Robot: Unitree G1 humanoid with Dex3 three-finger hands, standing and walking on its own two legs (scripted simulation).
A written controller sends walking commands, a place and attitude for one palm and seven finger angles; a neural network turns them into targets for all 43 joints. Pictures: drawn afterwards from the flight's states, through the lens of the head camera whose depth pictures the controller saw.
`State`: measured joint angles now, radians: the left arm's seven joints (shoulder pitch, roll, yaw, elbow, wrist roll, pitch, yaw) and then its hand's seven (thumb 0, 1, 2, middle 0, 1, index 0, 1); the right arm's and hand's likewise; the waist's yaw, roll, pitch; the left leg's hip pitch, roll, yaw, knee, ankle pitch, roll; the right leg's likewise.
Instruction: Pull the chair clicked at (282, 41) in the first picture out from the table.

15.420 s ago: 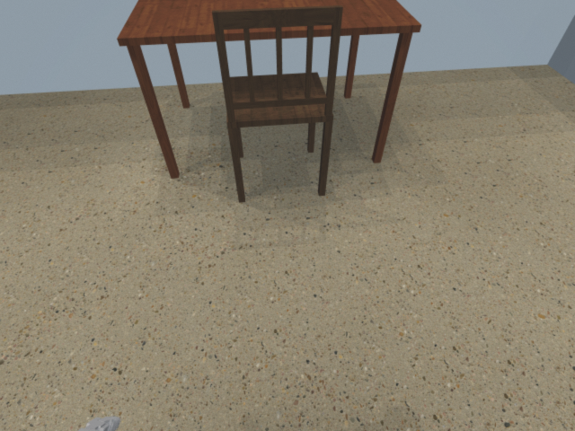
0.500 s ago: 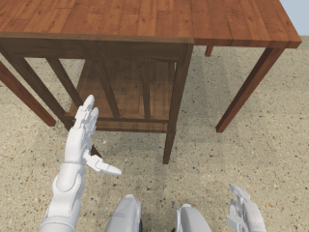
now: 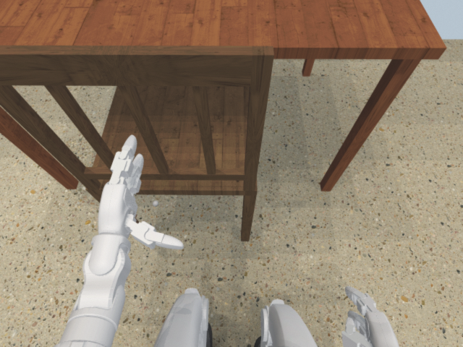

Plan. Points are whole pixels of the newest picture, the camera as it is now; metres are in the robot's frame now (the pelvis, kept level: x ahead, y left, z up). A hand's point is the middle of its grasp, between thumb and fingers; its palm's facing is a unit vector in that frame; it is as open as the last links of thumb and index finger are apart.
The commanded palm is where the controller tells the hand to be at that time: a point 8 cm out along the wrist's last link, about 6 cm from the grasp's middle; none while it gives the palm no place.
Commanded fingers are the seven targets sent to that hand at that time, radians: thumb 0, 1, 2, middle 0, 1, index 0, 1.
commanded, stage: aim the fingers beside a spindle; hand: left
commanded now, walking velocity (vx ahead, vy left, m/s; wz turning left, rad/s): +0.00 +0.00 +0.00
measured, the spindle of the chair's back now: (149, 135) +0.48 +0.17 +0.03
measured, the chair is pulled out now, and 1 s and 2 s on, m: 0.00 0.00 0.00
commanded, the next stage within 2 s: push the fingers through the gap in 0.38 s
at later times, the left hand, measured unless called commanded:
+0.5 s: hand (151, 213) +0.32 +0.14 +0.03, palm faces -0.01 -1.00 -0.04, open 16.9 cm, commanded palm +0.31 +0.20 +0.03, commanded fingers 0.00 -0.50 0.30 -0.06 -0.08 -0.06 -0.08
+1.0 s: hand (155, 182) +0.38 +0.15 +0.02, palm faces +0.01 -1.00 -0.04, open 16.9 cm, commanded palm +0.36 +0.20 +0.03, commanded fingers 0.00 -0.50 0.30 -0.06 -0.08 -0.06 -0.08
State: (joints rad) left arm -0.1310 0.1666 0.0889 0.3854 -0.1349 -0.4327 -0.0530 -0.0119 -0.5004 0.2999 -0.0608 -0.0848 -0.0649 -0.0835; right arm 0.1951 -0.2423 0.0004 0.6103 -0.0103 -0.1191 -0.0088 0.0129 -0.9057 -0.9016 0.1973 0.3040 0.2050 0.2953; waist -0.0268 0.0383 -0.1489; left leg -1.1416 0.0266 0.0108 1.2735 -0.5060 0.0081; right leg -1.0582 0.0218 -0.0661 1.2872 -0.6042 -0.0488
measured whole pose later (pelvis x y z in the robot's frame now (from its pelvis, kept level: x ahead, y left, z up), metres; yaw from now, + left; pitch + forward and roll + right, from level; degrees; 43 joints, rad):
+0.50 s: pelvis +0.00 +0.01 +0.00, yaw +0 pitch +21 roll -1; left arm -0.08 0.16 0.06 0.34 -0.15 -0.45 -0.08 -0.01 -0.50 0.30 -0.06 -0.08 -0.06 -0.08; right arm 0.19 -0.25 0.00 0.61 -0.01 -0.14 -0.01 0.01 -0.91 -0.90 0.20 0.30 0.20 0.30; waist -0.01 0.04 -0.16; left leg -1.15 0.02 0.01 1.28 -0.50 0.02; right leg -1.05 0.02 -0.07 1.29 -0.60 -0.04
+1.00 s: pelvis -0.01 +0.01 +0.00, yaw +0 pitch +22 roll -2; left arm -0.33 0.18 0.13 0.58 -0.13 -0.45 -0.05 -0.01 -0.50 0.30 -0.06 -0.08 -0.06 -0.08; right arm 0.22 -0.25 0.00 0.64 -0.01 -0.11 -0.01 0.01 -0.91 -0.90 0.20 0.30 0.21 0.30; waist -0.05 0.04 -0.16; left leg -1.18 0.02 0.01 1.28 -0.49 0.02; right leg -1.09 0.02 -0.07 1.28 -0.59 -0.04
